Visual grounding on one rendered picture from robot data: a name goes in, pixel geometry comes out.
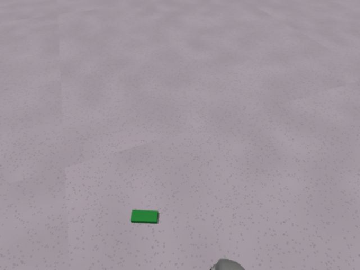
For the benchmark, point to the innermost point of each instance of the small box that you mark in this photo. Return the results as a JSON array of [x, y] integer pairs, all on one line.
[[144, 216]]

